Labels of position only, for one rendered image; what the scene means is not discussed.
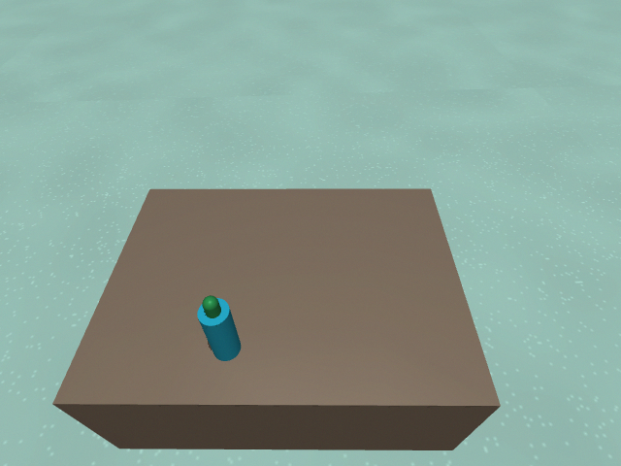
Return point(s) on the bottle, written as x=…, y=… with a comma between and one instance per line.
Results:
x=219, y=327

